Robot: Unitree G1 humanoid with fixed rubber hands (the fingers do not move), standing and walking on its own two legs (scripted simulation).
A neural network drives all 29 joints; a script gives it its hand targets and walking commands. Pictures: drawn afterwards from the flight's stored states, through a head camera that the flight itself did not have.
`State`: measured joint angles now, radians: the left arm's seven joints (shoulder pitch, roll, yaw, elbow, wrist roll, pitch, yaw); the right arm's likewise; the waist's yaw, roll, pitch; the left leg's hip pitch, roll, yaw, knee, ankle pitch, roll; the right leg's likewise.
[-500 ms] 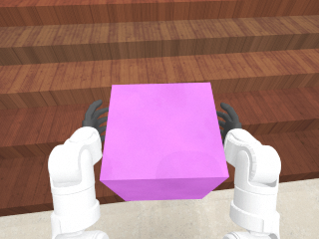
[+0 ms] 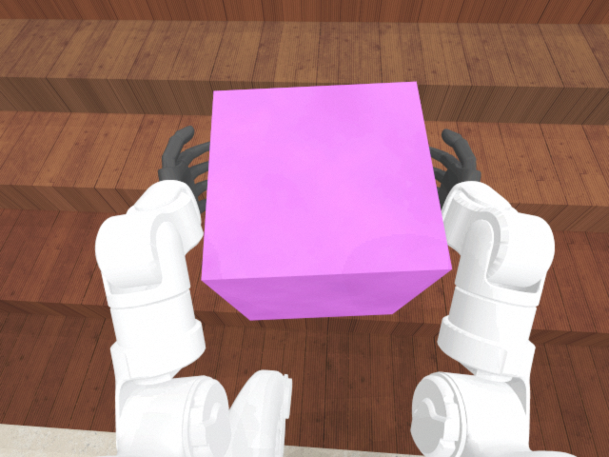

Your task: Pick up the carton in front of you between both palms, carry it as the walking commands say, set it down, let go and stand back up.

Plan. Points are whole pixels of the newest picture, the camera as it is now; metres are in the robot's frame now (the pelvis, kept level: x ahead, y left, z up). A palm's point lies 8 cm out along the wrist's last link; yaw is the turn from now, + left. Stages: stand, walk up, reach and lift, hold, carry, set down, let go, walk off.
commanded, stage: carry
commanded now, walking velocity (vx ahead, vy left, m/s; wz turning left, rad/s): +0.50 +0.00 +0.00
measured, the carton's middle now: (318, 222) +0.39 +0.03 +0.06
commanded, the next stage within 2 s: none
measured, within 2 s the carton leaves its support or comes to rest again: neither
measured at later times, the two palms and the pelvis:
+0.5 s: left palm out of the picture +0.74 +0.11 +0.28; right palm out of the picture +0.69 -0.19 +0.28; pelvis +0.35 +0.04 +0.13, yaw -2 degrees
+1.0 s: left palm out of the picture +0.94 +0.26 +0.47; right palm out of the picture +1.04 -0.02 +0.46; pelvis +0.64 +0.01 +0.26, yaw +14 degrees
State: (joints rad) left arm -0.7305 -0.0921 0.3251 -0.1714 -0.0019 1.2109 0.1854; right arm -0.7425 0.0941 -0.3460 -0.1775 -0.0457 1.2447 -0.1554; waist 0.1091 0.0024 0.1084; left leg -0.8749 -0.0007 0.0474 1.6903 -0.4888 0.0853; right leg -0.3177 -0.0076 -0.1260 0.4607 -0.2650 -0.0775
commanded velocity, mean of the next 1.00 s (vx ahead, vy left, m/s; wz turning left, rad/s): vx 0.50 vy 0.00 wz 0.35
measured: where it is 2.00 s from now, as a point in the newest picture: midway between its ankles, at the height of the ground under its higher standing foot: outside the picture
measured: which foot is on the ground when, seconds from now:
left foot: up 0.00-0.16, down 0.18-0.60, up 0.62-1.00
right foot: down 0.00-0.18, up 0.20-0.58, down 0.60-1.00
